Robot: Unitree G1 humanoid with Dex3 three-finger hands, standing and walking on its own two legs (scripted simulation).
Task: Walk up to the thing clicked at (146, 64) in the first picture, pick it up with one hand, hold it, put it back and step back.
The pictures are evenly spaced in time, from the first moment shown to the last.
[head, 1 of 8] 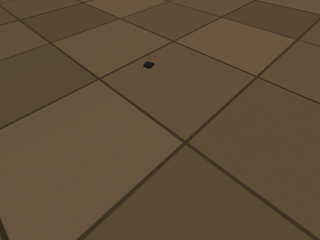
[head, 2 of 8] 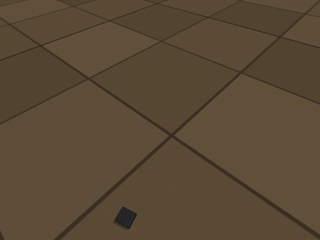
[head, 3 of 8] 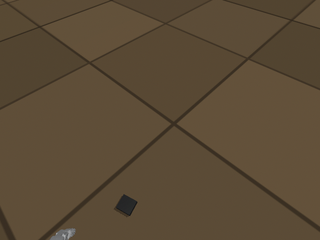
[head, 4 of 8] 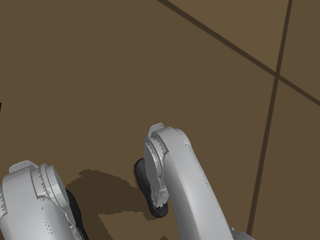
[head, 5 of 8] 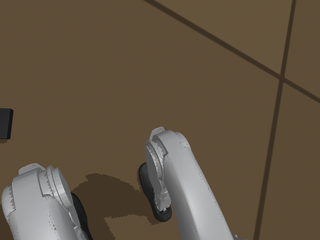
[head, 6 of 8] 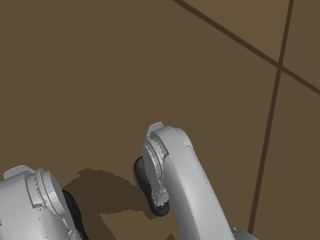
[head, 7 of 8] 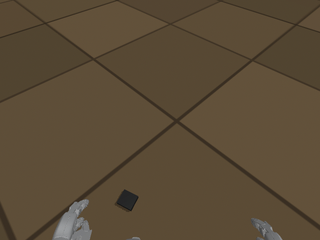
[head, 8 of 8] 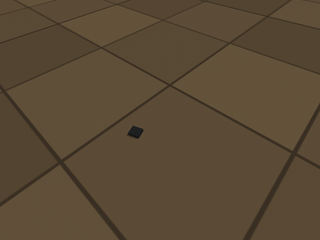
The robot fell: no
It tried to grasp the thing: yes
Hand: left
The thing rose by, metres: 0.00
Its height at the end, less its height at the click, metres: +0.00
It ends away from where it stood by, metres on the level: 0.00
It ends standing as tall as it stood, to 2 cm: yes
